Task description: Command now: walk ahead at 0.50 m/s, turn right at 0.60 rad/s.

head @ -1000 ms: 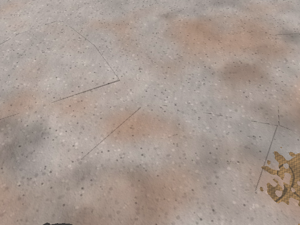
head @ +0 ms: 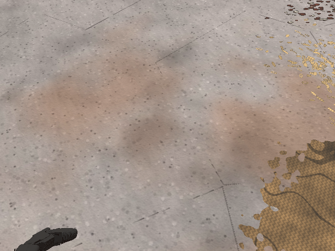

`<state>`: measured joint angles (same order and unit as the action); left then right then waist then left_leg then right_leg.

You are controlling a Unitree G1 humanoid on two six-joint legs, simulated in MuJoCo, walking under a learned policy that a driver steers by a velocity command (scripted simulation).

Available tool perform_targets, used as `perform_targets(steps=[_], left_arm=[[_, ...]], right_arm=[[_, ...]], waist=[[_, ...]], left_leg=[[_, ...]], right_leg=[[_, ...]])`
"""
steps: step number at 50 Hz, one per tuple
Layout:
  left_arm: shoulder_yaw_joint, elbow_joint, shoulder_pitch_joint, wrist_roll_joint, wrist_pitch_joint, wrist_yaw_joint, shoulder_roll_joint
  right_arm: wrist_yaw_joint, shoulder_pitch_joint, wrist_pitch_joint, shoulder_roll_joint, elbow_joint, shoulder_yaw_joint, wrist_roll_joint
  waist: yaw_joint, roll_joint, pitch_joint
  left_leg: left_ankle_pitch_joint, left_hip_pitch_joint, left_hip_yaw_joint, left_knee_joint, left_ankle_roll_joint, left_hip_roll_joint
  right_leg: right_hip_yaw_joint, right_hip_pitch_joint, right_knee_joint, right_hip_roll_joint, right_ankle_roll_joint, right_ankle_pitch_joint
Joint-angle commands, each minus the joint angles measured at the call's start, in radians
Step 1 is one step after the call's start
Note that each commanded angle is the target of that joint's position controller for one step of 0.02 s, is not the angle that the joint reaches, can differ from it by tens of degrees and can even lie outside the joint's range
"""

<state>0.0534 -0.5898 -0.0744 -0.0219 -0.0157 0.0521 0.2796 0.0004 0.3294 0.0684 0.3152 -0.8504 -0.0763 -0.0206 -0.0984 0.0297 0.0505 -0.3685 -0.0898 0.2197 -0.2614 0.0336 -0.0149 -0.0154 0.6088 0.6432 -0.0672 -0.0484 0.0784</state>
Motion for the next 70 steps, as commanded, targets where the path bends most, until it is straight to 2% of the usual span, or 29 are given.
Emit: perform_targets(steps=[1,2,3,4,5,6,8,11,14,21,25,28,29,30,31,32,33,37,41,47,50,51,52,53,54,56,62,67,70], left_arm=[[0.054,0.071,-0.062,0.006,-0.005,0.003,0.13],[0.084,0.025,-0.23,0.003,0.0,-0.007,0.179],[0.114,-0.009,-0.385,-0.004,0.012,-0.029,0.26],[0.115,0.012,-0.328,-0.009,-0.002,-0.029,0.35],[0.089,0.03,-0.352,-0.005,-0.018,-0.022,0.252],[0.069,0.01,-0.317,0.005,-0.031,-0.021,0.196],[0.047,0.013,-0.194,0.014,-0.041,-0.023,0.136],[0.035,-0.003,-0.153,0.029,-0.061,-0.028,0.116],[0.039,-0.048,-0.179,0.032,-0.078,-0.036,0.135],[0.034,-0.12,-0.214,0.036,-0.075,-0.056,0.144],[0.045,-0.14,-0.203,0.02,-0.038,-0.077,0.172],[0.044,-0.12,-0.168,0.015,-0.011,-0.1,0.171],[0.023,-0.093,-0.244,0.051,-0.021,-0.098,0.113],[-0.003,-0.08,-0.346,0.056,-0.034,-0.076,0.051],[0.015,-0.102,-0.3,0.032,-0.043,-0.058,0.155],[0.017,-0.068,-0.199,0.006,-0.04,-0.056,0.164],[0.016,-0.066,-0.159,0.014,-0.03,-0.065,0.151],[0.015,-0.072,-0.193,0.032,0.006,-0.086,0.112],[0.011,-0.077,-0.161,0.036,0.004,-0.097,0.102],[0.019,-0.053,-0.089,0.022,-0.014,-0.083,0.109],[0.037,-0.072,-0.155,0.023,-0.034,-0.073,0.131],[0.053,-0.062,-0.17,0.042,-0.03,-0.08,0.203],[0.07,-0.073,-0.147,0.074,-0.014,-0.081,0.264],[0.059,-0.048,-0.125,0.073,-0.015,-0.082,0.207],[0.045,-0.035,-0.091,0.062,-0.014,-0.087,0.157],[0.036,-0.027,-0.044,0.034,-0.009,-0.093,0.124],[0.053,-0.049,-0.099,0.038,0.021,-0.104,0.159],[0.073,-0.059,-0.079,0.017,0.022,-0.084,0.2],[0.073,-0.076,-0.066,-0.01,0.018,-0.08,0.188]], right_arm=[[0.012,-0.044,-0.008,0.218,0.059,-0.054,-0.016],[0.017,-0.052,-0.012,0.203,0.065,-0.047,-0.017],[0.018,-0.025,-0.007,0.143,0.084,-0.022,0.017],[0.003,0.053,0.019,0.023,0.146,0.02,0.044],[-0.011,-0.065,0.05,0.121,0.15,0.003,0.009],[-0.019,-0.117,0.064,0.147,0.163,-0.003,-0.025],[-0.008,-0.114,0.063,0.129,0.136,0.0,0.004],[-0.012,-0.045,0.023,0.098,0.099,0.002,0.006],[-0.007,-0.106,0.0,0.07,0.112,0.01,0.009],[-0.039,-0.27,0.02,0.021,0.161,0.028,0.009],[-0.072,-0.253,0.022,0.055,0.196,0.012,0.017],[-0.063,-0.002,0.019,0.148,0.156,-0.036,0.025],[-0.044,0.055,0.013,0.244,0.168,-0.054,0.032],[-0.038,0.013,0.011,0.256,0.202,-0.047,0.04],[-0.037,-0.002,-0.005,0.193,0.228,-0.037,0.03],[-0.031,-0.063,-0.016,0.152,0.244,-0.026,0.022],[-0.026,-0.107,-0.028,0.125,0.245,-0.019,0.009],[-0.008,-0.181,-0.052,0.134,0.269,-0.024,0.027],[0.017,-0.176,-0.068,0.16,0.273,-0.039,0.018],[0.025,-0.176,-0.103,0.151,0.285,-0.041,0.013],[0.027,-0.187,-0.112,0.121,0.292,-0.032,0.0],[0.025,-0.143,-0.112,0.066,0.295,-0.017,0.008],[0.021,-0.143,-0.102,0.07,0.331,-0.02,0.002],[0.019,-0.125,-0.092,0.156,0.312,-0.044,0.02],[0.017,-0.114,-0.096,0.182,0.285,-0.059,0.008],[0.026,-0.092,-0.121,0.142,0.257,-0.055,0.007],[0.009,-0.201,-0.126,0.058,0.319,-0.023,-0.003],[-0.012,-0.192,-0.133,0.076,0.332,-0.029,-0.001],[-0.019,-0.11,-0.135,0.078,0.305,-0.042,0.0]], waist=[[0.123,-0.124,-0.072],[0.214,-0.099,-0.157],[0.264,0.035,-0.253],[0.133,0.258,-0.361],[0.222,0.125,-0.404],[0.213,0.085,-0.26],[0.134,-0.007,-0.136],[0.081,0.025,-0.116],[0.095,0.012,-0.05],[0.166,0.001,0.024],[0.142,0.042,-0.024],[0.007,0.016,-0.167],[0.03,-0.182,-0.297],[0.1,-0.318,-0.472],[0.029,-0.143,-0.532],[0.032,-0.1,-0.403],[0.059,-0.008,-0.26],[0.132,-0.111,-0.149],[0.112,-0.126,-0.206],[0.082,-0.189,-0.175],[0.126,-0.176,-0.172],[0.101,-0.018,-0.197],[0.064,0.28,-0.131],[0.086,0.216,-0.139],[0.08,0.132,-0.131],[0.075,0.088,-0.102],[0.141,0.156,-0.122],[0.14,0.177,-0.134],[0.086,0.141,-0.134]], left_leg=[[1.017,0.01,-0.039,-0.207,-0.133,-0.251],[1.013,0.104,-0.01,-0.417,-0.103,-0.218],[0.621,0.371,-0.008,-0.737,-0.059,-0.171],[-0.232,0.773,-0.143,-1.047,-0.01,0.038],[-0.213,0.872,-0.318,-1.124,-0.025,0.011],[-0.106,0.921,-0.298,-1.089,-0.045,-0.036],[0.029,0.809,-0.282,-0.937,-0.041,-0.118],[0.099,0.686,-0.274,-0.876,-0.016,-0.147],[0.241,0.754,-0.277,-0.761,0.009,-0.148],[0.566,0.687,-0.233,-0.367,-0.02,-0.063],[0.402,0.683,-0.189,-0.304,-0.063,-0.006],[0.475,0.366,-0.175,-0.194,-0.13,0.065],[0.935,0.054,-0.452,-0.28,-0.234,-0.154],[1.077,-0.234,-0.908,-0.235,-0.473,-0.385],[0.899,-0.2,-0.838,-0.194,-0.439,-0.34],[0.751,-0.084,-0.72,-0.173,-0.392,-0.291],[0.652,0.083,-0.637,-0.13,-0.345,-0.24],[0.428,0.413,-0.553,-0.03,-0.306,-0.133],[0.403,0.413,-0.55,-0.066,-0.283,-0.11],[0.203,0.386,-0.664,-0.103,-0.238,-0.092],[0.231,0.408,-0.673,-0.209,-0.173,-0.038],[-0.01,0.502,-0.573,-0.384,-0.114,0.038],[-0.238,0.702,-0.361,-0.569,-0.056,0.184],[-0.248,0.727,-0.369,-0.792,-0.015,0.108],[-0.185,0.722,-0.368,-0.876,0.001,0.092],[-0.088,0.746,-0.341,-0.96,0.039,0.072],[-0.029,0.687,-0.243,-0.716,0.073,0.01],[-0.012,0.512,-0.173,-0.48,0.029,0.004],[0.177,0.337,-0.14,-0.201,-0.045,0.04]], right_leg=[[-0.087,-0.194,-0.033,0.095,-0.067,0.111],[-0.089,-0.436,-0.09,0.135,-0.106,0.05],[0.138,-0.749,-0.099,-0.003,-0.169,0.039],[0.729,-1.005,-0.231,-0.234,-0.354,0.269],[0.812,-1.009,-0.336,-0.256,-0.341,0.359],[0.649,-0.895,-0.351,-0.241,-0.293,0.269],[0.425,-0.627,-0.356,-0.172,-0.235,0.01],[0.287,-0.467,-0.428,-0.142,-0.232,-0.172],[0.17,-0.44,-0.484,-0.127,-0.214,-0.208],[-0.036,-0.492,-0.484,-0.101,-0.125,-0.313],[-0.053,-0.655,-0.311,-0.144,-0.093,-0.59],[-0.1,-0.599,0.116,-0.077,-0.01,-0.682],[-0.113,-0.34,0.458,0.019,0.054,-0.148],[0.029,-0.016,0.793,0.211,0.117,0.621],[0.174,0.003,0.838,0.133,0.098,0.563],[0.153,0.048,0.8,0.094,0.085,0.496],[0.126,0.066,0.71,0.058,0.087,0.444],[0.085,-0.098,0.424,0.045,0.112,0.349],[0.101,-0.138,0.255,0.064,0.141,0.237],[0.119,-0.189,0.042,0.096,0.124,0.217],[0.12,-0.37,-0.247,0.057,0.076,0.066],[0.288,-0.479,-0.3,-0.15,0.0,0.016],[0.521,-0.473,-0.348,-0.312,-0.164,-0.158],[0.546,-0.46,-0.339,-0.355,-0.224,-0.19],[0.436,-0.447,-0.314,-0.298,-0.192,-0.196],[0.284,-0.458,-0.288,-0.21,-0.132,-0.198],[0.131,-0.548,-0.292,-0.2,-0.159,-0.258],[0.084,-0.515,-0.272,-0.243,-0.156,-0.259],[0.021,-0.455,-0.162,-0.219,-0.081,-0.18]])
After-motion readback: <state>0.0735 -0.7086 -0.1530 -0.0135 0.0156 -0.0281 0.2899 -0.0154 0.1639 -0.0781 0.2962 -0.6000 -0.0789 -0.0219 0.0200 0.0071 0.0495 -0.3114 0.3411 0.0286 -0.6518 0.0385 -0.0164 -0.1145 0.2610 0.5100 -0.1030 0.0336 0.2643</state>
